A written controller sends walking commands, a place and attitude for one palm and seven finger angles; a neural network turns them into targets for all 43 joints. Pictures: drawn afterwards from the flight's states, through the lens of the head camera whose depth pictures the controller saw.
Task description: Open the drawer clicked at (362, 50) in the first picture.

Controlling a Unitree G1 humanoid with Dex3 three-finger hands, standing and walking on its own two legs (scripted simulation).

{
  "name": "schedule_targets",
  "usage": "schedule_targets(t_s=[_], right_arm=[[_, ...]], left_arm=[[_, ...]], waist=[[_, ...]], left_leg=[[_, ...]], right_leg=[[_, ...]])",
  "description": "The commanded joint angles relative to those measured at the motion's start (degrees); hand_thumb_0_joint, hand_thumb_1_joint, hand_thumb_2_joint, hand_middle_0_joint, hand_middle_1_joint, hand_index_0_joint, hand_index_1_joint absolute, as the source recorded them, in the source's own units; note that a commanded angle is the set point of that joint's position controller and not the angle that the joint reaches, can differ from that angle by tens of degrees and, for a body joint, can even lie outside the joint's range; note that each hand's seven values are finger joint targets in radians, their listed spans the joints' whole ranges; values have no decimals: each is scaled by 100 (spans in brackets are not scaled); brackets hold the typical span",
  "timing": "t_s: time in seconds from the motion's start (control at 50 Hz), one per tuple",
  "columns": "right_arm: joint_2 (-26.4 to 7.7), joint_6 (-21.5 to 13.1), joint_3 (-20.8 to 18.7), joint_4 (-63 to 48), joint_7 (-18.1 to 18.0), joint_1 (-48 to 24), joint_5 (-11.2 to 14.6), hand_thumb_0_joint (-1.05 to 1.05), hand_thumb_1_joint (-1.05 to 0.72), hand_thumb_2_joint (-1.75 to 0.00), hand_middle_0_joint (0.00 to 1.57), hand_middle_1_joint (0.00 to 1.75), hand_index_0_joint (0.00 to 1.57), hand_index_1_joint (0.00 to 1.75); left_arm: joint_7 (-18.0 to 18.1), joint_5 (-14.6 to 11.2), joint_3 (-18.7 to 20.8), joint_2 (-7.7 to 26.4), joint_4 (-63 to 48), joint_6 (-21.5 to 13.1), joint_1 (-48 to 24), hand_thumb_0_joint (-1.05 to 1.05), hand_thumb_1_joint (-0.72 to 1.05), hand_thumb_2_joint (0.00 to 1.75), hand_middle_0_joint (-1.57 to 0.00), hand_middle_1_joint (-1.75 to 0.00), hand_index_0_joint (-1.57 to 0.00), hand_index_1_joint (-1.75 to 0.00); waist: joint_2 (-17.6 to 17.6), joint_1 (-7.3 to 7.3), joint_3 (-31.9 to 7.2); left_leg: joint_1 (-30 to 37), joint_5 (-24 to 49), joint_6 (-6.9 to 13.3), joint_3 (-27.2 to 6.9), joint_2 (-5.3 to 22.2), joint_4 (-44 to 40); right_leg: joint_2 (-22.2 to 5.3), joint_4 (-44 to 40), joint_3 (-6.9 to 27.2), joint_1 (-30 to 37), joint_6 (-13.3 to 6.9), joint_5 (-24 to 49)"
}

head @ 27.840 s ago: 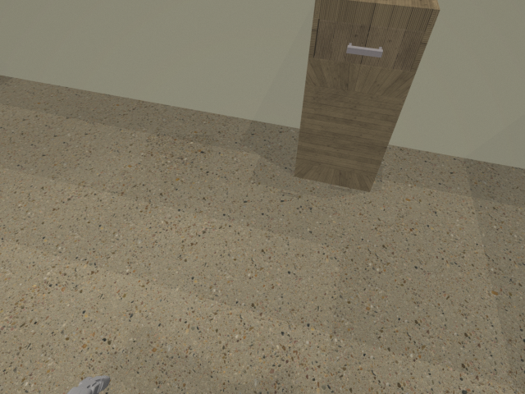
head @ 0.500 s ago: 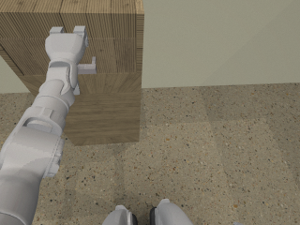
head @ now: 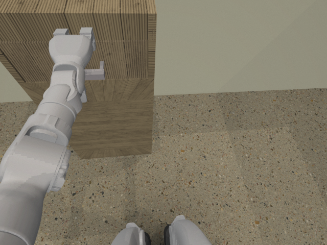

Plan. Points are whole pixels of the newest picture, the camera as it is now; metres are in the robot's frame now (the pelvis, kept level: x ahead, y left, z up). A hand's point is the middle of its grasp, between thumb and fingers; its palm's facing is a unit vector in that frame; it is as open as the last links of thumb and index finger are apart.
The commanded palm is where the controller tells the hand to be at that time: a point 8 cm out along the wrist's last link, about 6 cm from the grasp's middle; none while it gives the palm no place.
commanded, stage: lift the fingers back up to retry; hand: left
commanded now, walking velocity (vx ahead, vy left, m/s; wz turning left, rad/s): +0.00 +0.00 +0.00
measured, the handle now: (81, 69) +0.59 +0.18 +0.04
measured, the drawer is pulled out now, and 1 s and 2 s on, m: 0.00 0.00 0.00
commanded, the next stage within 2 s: re-aim the fingers above the handle in 0.64 s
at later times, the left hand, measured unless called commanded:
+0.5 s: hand (78, 65) +0.54 +0.16 +0.09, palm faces +0.02 -0.04 -1.00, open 13.5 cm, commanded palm +0.53 +0.20 +0.14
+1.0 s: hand (78, 65) +0.54 +0.16 +0.09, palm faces +0.02 -0.04 -1.00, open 13.5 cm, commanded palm +0.53 +0.19 +0.14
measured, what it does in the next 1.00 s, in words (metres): shifts its weight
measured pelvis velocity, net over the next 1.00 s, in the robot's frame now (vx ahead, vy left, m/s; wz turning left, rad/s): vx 0.05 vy -0.01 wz -0.01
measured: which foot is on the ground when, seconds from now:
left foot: down 0.00-1.00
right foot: down 0.00-1.00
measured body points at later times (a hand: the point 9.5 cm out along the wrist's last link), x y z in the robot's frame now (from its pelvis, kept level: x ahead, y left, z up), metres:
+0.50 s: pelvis +0.02 +0.00 +0.02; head +0.11 +0.00 +0.46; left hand +0.54 +0.16 +0.15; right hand +0.02 -0.27 -0.10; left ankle +0.05 +0.04 -0.67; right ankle +0.07 -0.10 -0.67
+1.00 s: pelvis +0.05 -0.01 +0.04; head +0.13 -0.02 +0.48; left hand +0.54 +0.16 +0.15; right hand +0.10 -0.28 -0.09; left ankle +0.05 +0.04 -0.67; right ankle +0.07 -0.10 -0.67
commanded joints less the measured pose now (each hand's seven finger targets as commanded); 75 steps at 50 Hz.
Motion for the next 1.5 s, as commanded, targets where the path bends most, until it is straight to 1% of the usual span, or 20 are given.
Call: schedule_targets(t_s=[0.0,0.14,0.22,0.38,0.44,0.54,0.62,0.66,0.72,0.88,0.92,0.96,1.04,1.12,1.2,1.26,1.32,1.4,1.46,1.48], right_arm=[[-1028,-112,-348,-453,-98,624,16,0,-90,-90,20,30,20,30],[-998,-188,-410,-413,-65,883,-27,0,-90,-90,20,30,20,30],[-975,-258,-431,-406,-25,897,-29,0,-90,-90,20,30,20,30],[-935,-331,-500,-287,24,930,-49,0,-90,-90,20,30,20,30],[-918,-339,-510,-215,30,890,-58,0,-90,-90,20,30,20,30],[-913,-327,-546,-123,69,864,-98,0,-90,-90,20,30,20,30],[-904,-309,-575,-90,125,819,-88,0,-90,-90,20,30,20,30],[-892,-292,-596,-96,140,819,-106,0,-90,-90,20,30,20,30],[-871,-280,-620,-87,170,768,-115,0,-90,-90,20,30,20,30],[-836,-191,-637,-114,194,660,-123,0,-90,-90,20,30,20,30],[-823,-178,-624,-125,199,612,-104,0,-90,-90,20,30,20,30],[-811,-162,-636,-124,197,607,-106,0,-90,-90,20,30,20,30],[-794,-113,-628,-154,188,531,-125,0,-90,-90,20,30,20,30],[-783,-96,-623,-193,178,470,-96,0,-90,-90,20,30,20,30],[-802,-87,-602,-212,149,435,-76,0,-90,-90,20,30,20,30],[-784,-104,-642,-232,151,451,-102,0,-90,-90,20,30,20,30],[-776,-107,-652,-232,169,444,-98,0,-90,-90,20,30,20,30],[-799,-99,-663,-241,172,404,-88,0,-90,-90,20,30,20,30],[-815,-133,-713,-214,164,425,-97,0,-90,-90,20,30,20,30],[-815,-151,-726,-199,172,466,-99,0,-90,-90,20,30,20,30]], left_arm=[[-300,-31,419,1580,340,361,-1659,0,-50,30,-30,-120,-30,-120],[-234,-115,590,1609,286,162,-1687,0,-50,30,-30,-120,-30,-120],[-88,-8,761,1770,2,-18,-1774,0,-50,30,-30,-120,-30,-120],[236,38,1183,2206,-534,-154,-1975,0,-50,30,-30,-120,-30,-120],[287,-5,1175,2201,-740,-171,-2283,0,-50,30,-30,-120,-30,-120],[357,-42,1228,2012,-621,-230,-1851,0,-50,30,-30,-120,-30,-120],[387,-11,1077,1714,-515,-251,-1616,0,-50,30,-30,-120,-30,-120],[412,14,1119,1735,-662,-310,-1599,0,-50,30,-30,-120,-30,-120],[445,19,990,1501,-739,-318,-1591,0,-50,30,-30,-120,-30,-120],[492,110,1171,1707,-789,-267,-1358,0,-50,30,-30,-120,-30,-120],[470,106,1085,1623,-735,-230,-1292,0,-50,30,-30,-120,-30,-120],[462,118,995,1544,-817,-249,-1404,0,-50,30,-30,-120,-30,-120],[429,112,1230,1821,-983,-266,-1294,0,-50,30,-30,-120,-30,-120],[368,64,1158,1737,-961,-295,-1026,0,-50,30,-30,-120,-30,-120],[310,55,1284,1968,-938,-360,-884,0,-50,30,-30,-120,-30,-120],[311,71,1436,2090,-1151,-513,-833,0,-50,30,-30,-120,-30,-120],[308,45,1342,1912,-1216,-570,-676,0,-50,30,-30,-120,-30,-120],[281,-52,1532,2097,-1245,-669,-398,0,-50,30,-30,-120,-30,-120],[215,-31,1430,2006,-1522,-868,-532,0,-50,30,-30,-120,-30,-120],[175,-29,1176,1732,-1679,-948,-739,0,-50,30,-30,-120,-30,-120]], waist=[[-394,-140,-1293],[-360,-71,-1481],[-186,44,-1457],[-63,227,-1928],[-57,187,-1959],[-139,276,-1930],[-183,269,-1605],[-93,328,-1841],[-163,290,-1752],[-214,391,-1836],[-253,369,-1628],[-187,325,-1724],[-182,452,-1960],[-320,454,-1751],[-307,503,-1589],[-181,593,-1967],[-224,580,-1886],[-382,645,-1895],[-198,566,-2042],[-130,451,-2016]], left_leg=[[933,-1079,-316,-745,223,-1167],[1095,-827,-331,-718,295,-1196],[1199,-927,-336,-750,321,-1318],[1608,-434,-334,-702,333,-1498],[1826,-310,-338,-713,358,-1634],[2084,277,-345,-646,356,-1689],[2228,408,-367,-643,371,-1759],[2394,733,-370,-623,356,-1735],[2493,870,-366,-583,356,-1751],[2441,1165,-349,-461,275,-1719],[2355,1054,-349,-425,255,-1745],[2381,1109,-343,-413,245,-1738],[2380,1329,-334,-355,215,-1735],[2192,1134,-325,-291,182,-1777],[2064,956,-325,-270,162,-1817],[2174,1162,-318,-246,161,-1794],[2189,1217,-330,-242,168,-1795],[2024,1169,-330,-221,144,-1808],[2172,1290,-313,-223,155,-1777],[2331,1339,-309,-265,158,-1761]], right_leg=[[-72,-1028,249,772,61,-1238],[-69,-1108,284,1060,57,-929],[-76,-1159,306,1123,57,-965],[-80,-1366,371,1747,45,-661],[-89,-1476,356,1899,44,-549],[-67,-1579,342,2069,21,-188],[-50,-1628,308,1933,14,-127],[-47,-1621,333,2094,0,86],[-39,-1675,324,2101,2,197],[-51,-1709,412,2523,-2,589],[-59,-1768,419,2526,1,557],[-68,-1759,452,2595,10,640],[-88,-1764,520,3010,-3,993],[-114,-1838,569,3158,41,987],[-131,-1901,623,3191,45,851],[-148,-1842,678,3450,36,1105],[-140,-1840,655,3410,36,1206],[-181,-1878,752,3693,73,1392],[-200,-1868,808,3709,75,1607],[-171,-1859,763,3528,58,1583]])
